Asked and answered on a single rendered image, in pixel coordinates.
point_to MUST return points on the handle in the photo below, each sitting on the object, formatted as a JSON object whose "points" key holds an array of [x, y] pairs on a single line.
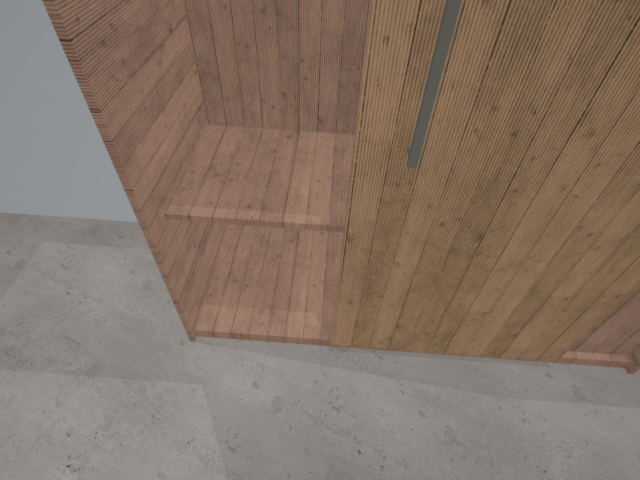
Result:
{"points": [[443, 41]]}

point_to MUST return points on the wardrobe door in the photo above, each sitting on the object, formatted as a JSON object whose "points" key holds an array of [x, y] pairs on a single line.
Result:
{"points": [[618, 333], [519, 231]]}

